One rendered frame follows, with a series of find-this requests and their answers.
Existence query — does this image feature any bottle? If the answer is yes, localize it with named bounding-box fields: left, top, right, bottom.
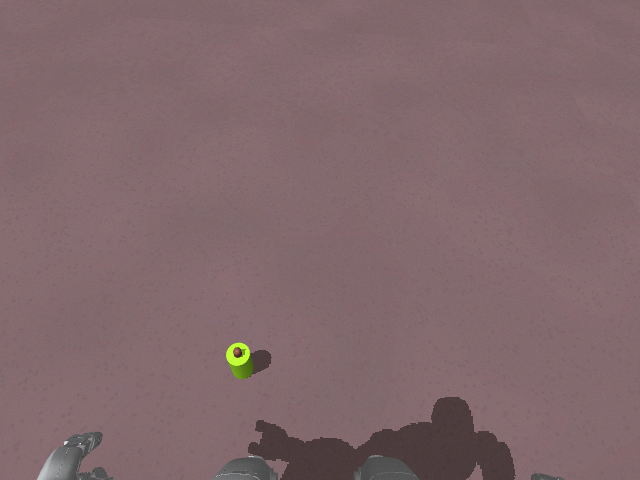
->
left=226, top=343, right=254, bottom=379

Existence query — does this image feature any left robot hand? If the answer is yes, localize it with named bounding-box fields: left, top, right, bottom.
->
left=37, top=432, right=114, bottom=480

